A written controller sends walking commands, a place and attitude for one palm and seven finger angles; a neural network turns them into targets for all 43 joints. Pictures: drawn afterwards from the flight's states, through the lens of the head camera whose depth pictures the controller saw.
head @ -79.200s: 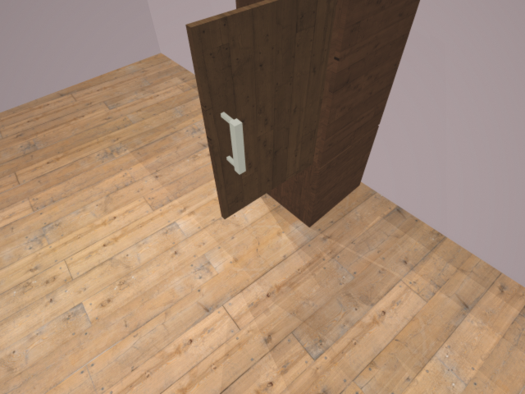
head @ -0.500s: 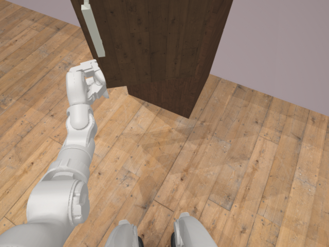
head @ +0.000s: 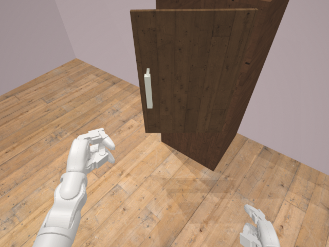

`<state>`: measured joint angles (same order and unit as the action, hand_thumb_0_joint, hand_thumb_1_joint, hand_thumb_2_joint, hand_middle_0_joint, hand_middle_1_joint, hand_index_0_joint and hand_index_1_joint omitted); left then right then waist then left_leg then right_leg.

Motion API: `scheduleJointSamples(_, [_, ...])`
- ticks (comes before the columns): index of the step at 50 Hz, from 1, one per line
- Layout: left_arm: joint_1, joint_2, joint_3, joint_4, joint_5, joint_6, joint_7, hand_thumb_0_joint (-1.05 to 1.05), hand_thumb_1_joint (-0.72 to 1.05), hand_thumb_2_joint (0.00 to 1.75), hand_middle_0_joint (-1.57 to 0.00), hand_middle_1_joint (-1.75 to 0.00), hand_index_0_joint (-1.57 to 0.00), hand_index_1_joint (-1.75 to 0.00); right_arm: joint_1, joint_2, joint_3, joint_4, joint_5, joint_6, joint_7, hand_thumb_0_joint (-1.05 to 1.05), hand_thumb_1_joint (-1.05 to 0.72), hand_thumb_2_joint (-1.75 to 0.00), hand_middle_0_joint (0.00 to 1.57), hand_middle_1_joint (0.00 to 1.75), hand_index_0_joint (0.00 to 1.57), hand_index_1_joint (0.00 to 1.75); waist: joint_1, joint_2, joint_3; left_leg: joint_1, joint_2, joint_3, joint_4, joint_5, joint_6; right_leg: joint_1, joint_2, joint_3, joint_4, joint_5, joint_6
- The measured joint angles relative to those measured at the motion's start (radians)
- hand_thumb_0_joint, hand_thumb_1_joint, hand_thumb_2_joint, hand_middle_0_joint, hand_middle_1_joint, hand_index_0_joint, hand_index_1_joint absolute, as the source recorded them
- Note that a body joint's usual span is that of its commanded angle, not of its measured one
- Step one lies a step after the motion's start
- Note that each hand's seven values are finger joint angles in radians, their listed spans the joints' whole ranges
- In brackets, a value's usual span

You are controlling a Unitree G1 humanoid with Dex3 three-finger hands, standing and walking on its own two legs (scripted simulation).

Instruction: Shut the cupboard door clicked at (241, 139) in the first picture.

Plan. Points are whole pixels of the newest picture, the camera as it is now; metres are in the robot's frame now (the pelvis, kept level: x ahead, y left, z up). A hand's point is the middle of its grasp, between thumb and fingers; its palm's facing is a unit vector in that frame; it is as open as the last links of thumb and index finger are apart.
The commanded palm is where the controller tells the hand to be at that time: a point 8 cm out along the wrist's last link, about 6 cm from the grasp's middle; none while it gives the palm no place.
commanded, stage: draw the hand back to the body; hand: left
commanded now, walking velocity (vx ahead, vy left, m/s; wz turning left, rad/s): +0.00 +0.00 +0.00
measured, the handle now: (149, 88) +0.70 +0.10 -0.02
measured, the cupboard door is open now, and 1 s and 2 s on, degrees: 36 36 36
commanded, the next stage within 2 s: step back with the hand held close in 0.88 s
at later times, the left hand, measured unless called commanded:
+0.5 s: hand (10, 172) +0.21 +0.28 +0.18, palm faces +0.46 -0.79 -0.41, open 6.1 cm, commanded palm +0.15 +0.31 +0.19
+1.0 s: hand (8, 177) +0.19 +0.27 +0.18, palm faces +0.47 -0.78 -0.41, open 7.4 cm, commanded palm +0.14 +0.30 +0.19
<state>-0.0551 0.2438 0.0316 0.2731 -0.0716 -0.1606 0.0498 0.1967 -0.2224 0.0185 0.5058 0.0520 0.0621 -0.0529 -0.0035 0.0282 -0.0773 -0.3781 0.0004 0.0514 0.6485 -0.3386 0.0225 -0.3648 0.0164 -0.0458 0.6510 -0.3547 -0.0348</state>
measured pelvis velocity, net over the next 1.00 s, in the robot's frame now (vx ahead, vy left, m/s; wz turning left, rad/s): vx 0.01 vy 0.00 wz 0.02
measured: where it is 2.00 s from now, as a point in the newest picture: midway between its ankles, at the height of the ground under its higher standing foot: outside the picture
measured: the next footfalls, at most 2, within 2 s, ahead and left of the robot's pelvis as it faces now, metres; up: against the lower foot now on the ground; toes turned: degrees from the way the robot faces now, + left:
none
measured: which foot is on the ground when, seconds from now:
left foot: down 0.00-1.00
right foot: down 0.00-1.00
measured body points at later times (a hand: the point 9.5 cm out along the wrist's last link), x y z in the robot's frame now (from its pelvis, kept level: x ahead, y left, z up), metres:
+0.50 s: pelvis +0.02 +0.01 +0.02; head +0.00 -0.02 +0.47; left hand +0.18 +0.32 +0.20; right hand +0.21 -0.20 -0.07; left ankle +0.00 +0.10 -0.72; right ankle -0.01 -0.09 -0.72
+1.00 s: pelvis +0.01 +0.00 +0.02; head -0.02 -0.03 +0.47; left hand +0.16 +0.31 +0.21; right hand +0.20 -0.22 -0.07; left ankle +0.00 +0.10 -0.72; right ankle -0.01 -0.09 -0.72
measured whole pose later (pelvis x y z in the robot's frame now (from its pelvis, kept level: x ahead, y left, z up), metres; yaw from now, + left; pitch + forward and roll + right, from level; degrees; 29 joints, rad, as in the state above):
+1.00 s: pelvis +0.01 +0.00 +0.02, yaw +1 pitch -3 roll +0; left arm 0.46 0.36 0.36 -0.36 -0.07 -0.11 0.11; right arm 0.21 -0.22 0.02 0.63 0.01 -0.11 -0.06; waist 0.05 0.07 -0.01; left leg -0.12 -0.01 0.03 0.42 -0.25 0.02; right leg -0.09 0.02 -0.06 0.41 -0.26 -0.03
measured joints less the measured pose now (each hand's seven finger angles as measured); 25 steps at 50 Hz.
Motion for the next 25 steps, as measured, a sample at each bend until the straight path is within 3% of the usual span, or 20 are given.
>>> scheduleJointSamples(5, [0.078,0.033,0.042,-0.152,0.003,0.057,0.03,0.01,0.9,0.9,-0.98,-1.15,-0.98,-1.15,-0.015,0.015,0.029,0.009,-0.006,-0.027,-0.008,0.01,-0.91,-0.9,0.19,0.3,0.2,0.3,0.024,0.013,0.028,0.1,-0.005,-0.011,-0.083,0.032,0.002,0.11,-0.001,-0.01,-0.098,0.036,0.003])
scheduleJointSamples(14, [0.31,0.048,0.112,-0.402,0.001,0.095,0.029,0.01,0.9,0.9,-0.74,-0.89,-0.74,-0.89,-0.001,0.018,0.045,0.045,-0.025,-0.068,0.004,0.01,-0.91,-0.9,0.2,0.3,0.2,0.3,0.047,0.032,0.053,0.214,-0.017,-0.013,-0.19,0.069,0.008,0.227,-0.008,-0.009,-0.207,0.073,0.013])
scheduleJointSamples(25, [0.5,0.117,0.296,-0.627,-0.001,0.089,0.059,0.01,0.89,0.9,-0.44,-0.56,-0.44,-0.56,0.021,0.0,0.016,0.098,-0.039,-0.133,0.003,0.02,-0.91,-0.9,0.2,0.3,0.2,0.3,0.066,0.048,0.054,0.248,-0.019,-0.021,-0.216,0.075,0.009,0.269,-0.008,-0.016,-0.246,0.084,0.015])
